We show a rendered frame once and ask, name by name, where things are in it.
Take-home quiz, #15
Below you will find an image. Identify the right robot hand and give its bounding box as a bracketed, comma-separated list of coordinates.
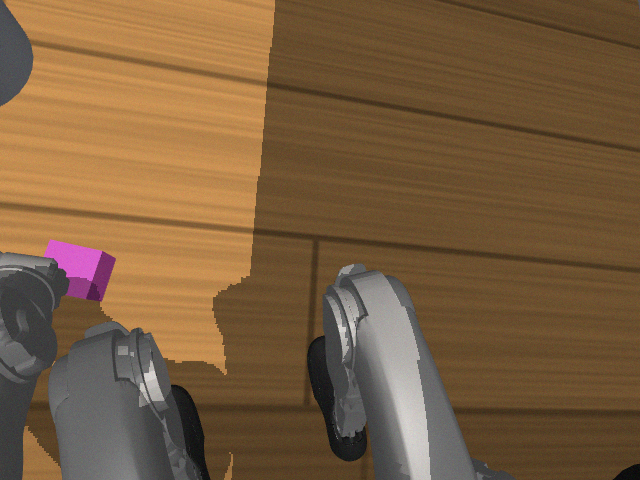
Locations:
[470, 457, 517, 480]

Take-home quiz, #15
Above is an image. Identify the left robot arm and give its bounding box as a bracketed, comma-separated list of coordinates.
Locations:
[0, 252, 67, 480]

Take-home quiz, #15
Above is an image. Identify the left robot hand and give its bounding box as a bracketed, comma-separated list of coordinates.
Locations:
[0, 251, 70, 296]

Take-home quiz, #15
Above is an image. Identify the left robot foot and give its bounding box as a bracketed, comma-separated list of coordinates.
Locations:
[171, 385, 210, 480]

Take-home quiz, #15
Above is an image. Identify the right robot foot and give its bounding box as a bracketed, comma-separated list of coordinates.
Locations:
[307, 336, 367, 461]

